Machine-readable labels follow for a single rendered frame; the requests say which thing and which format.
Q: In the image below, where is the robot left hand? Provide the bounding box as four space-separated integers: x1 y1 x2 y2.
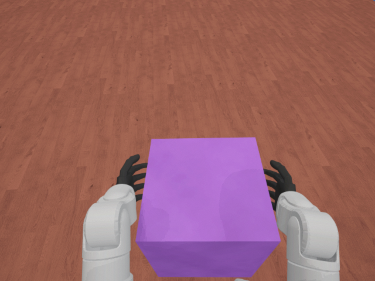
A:
116 154 148 202

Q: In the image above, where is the right robot forearm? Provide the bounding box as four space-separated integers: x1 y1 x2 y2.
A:
276 191 340 281

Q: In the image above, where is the carton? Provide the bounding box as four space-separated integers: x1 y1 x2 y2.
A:
135 138 281 277

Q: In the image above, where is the left robot forearm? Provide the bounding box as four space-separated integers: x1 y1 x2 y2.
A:
82 184 137 281

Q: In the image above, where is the robot right hand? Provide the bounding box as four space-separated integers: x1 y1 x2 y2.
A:
263 160 296 212

